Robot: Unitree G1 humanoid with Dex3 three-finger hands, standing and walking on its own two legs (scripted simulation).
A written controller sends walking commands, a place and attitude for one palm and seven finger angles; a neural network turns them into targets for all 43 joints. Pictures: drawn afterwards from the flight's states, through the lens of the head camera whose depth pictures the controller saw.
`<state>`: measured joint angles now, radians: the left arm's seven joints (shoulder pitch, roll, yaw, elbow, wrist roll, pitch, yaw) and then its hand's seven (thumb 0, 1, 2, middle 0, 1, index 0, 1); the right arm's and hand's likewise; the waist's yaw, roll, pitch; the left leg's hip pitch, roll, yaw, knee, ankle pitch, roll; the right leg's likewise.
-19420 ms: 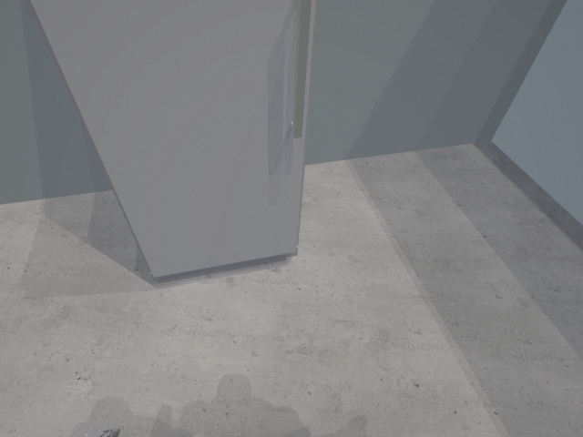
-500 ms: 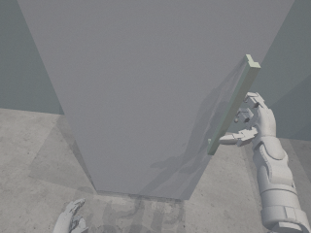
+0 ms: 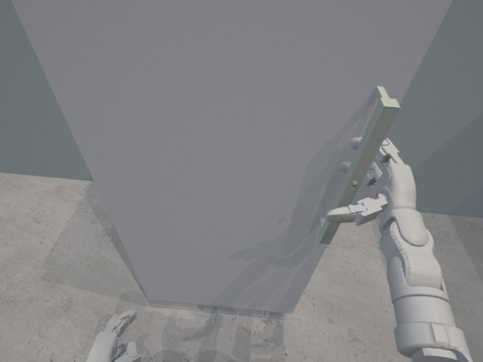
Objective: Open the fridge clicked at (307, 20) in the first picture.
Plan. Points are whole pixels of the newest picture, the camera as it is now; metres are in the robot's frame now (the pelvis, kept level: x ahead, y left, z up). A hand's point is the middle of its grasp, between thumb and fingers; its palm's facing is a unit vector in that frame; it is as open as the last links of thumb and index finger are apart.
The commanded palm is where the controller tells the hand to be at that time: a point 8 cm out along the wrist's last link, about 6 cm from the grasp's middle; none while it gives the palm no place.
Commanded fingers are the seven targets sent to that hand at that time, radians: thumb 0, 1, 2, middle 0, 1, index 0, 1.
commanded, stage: slide the fingers in behind the handle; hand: right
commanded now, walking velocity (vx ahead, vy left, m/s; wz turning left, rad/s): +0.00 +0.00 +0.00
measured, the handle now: (347, 179) +0.42 -0.16 +0.10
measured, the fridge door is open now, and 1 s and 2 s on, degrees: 0 0 0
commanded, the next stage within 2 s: grip the handle and tug to test in 0.82 s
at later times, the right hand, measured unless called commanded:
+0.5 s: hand (346, 186) +0.37 -0.14 +0.14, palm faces +0.06 +1.00 +0.00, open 14.1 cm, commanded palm +0.34 -0.18 +0.14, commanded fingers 0.00 0.50 -0.30 0.30 1.20 0.30 1.20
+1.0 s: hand (346, 185) +0.37 -0.14 +0.14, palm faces +0.04 +1.00 +0.00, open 14.0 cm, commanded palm +0.34 -0.18 +0.14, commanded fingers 0.00 0.27 -0.40 0.32 1.23 0.32 1.23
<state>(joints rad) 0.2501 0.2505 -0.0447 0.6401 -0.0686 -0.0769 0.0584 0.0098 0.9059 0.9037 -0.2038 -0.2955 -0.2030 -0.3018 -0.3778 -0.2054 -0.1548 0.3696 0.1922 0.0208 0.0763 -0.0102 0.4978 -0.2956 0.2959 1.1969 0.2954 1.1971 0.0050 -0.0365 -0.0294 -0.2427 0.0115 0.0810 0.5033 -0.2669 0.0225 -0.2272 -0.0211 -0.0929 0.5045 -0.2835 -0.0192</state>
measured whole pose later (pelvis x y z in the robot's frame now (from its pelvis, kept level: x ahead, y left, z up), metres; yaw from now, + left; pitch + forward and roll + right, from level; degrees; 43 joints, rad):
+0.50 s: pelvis +0.00 +0.00 +0.00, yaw -1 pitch +0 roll +0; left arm 0.23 0.24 -0.05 0.63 -0.06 -0.06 0.06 0.01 0.91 0.90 -0.20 -0.30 -0.20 -0.30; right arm -0.37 -0.16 -0.11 0.31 0.17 0.09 0.00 -0.01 0.50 -0.30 0.27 1.20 0.27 1.20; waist 0.00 -0.04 -0.03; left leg -0.23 0.01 0.09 0.50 -0.27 0.02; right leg -0.22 -0.02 -0.08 0.50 -0.28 -0.02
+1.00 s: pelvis +0.00 +0.00 +0.00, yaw -1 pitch +0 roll +0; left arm 0.22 0.24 -0.05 0.65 -0.06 -0.06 0.06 0.01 0.91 0.90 -0.20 -0.30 -0.20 -0.30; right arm -0.41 -0.18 -0.10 0.37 0.18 0.06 0.03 -0.01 0.48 -0.30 0.28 1.20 0.27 1.20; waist 0.00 -0.04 -0.02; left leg -0.23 0.01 0.10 0.49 -0.26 0.03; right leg -0.22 -0.02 -0.07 0.49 -0.27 -0.02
